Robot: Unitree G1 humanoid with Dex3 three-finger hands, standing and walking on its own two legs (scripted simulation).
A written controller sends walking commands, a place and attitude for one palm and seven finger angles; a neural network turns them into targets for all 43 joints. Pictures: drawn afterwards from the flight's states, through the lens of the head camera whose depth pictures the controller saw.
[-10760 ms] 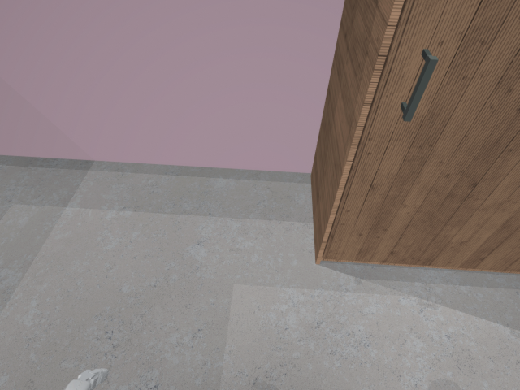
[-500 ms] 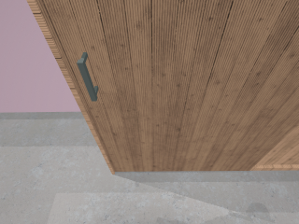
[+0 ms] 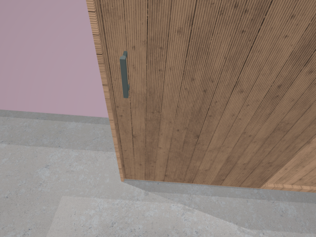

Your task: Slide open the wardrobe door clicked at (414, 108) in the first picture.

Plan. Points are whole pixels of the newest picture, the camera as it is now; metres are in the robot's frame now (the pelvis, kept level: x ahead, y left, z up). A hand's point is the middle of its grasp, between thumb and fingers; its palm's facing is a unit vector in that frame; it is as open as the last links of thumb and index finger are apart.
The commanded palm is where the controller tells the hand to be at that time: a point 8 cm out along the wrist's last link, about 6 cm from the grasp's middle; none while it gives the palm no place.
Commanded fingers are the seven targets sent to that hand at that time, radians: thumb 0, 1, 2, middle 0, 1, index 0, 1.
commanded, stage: come to a stop and stand still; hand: left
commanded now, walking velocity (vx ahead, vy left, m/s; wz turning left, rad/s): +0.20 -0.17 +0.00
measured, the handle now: (125, 75) +0.57 +0.16 +0.11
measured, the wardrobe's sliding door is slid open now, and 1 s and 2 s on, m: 0.00 0.00 0.00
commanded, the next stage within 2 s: look again from close up in 0.86 s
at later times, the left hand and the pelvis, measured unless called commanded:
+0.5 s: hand out of the picture +0.10 +0.14 -0.17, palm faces +0.01 -0.98 -0.20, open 7.3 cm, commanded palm none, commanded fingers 0.00 0.90 0.90 -0.20 -0.30 -0.20 -0.30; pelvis +0.03 -0.03 +0.00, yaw +1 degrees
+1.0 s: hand out of the picture +0.03 +0.13 -0.17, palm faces +0.04 -0.98 -0.20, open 7.3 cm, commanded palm none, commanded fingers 0.00 0.90 0.90 -0.20 -0.30 -0.20 -0.30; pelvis +0.04 -0.04 +0.00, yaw +0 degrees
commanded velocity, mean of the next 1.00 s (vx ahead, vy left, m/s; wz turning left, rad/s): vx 0.01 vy -0.03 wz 0.00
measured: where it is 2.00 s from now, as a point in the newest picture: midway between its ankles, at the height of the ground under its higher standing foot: outside the picture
